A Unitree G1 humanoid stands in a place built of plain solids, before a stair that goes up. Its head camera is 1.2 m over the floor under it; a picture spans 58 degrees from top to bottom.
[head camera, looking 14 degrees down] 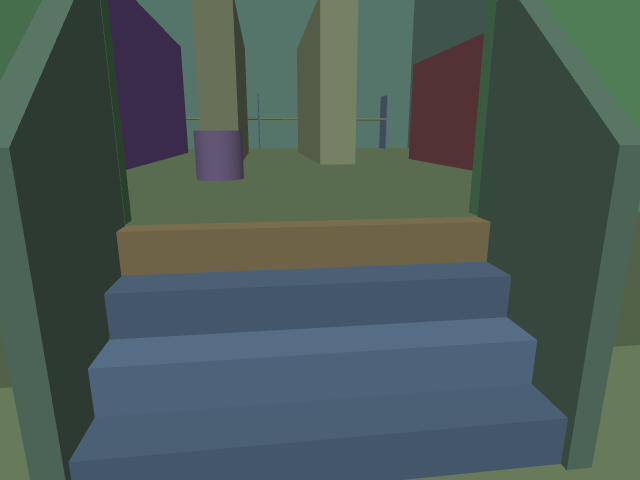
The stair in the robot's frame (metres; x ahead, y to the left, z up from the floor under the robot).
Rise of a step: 0.20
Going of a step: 0.22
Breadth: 1.70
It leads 7 degrees to the left of straight ahead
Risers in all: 4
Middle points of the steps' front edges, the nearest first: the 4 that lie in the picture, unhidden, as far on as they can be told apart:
1.25 -0.05 0.20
1.47 -0.03 0.39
1.69 0.00 0.59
1.91 0.03 0.79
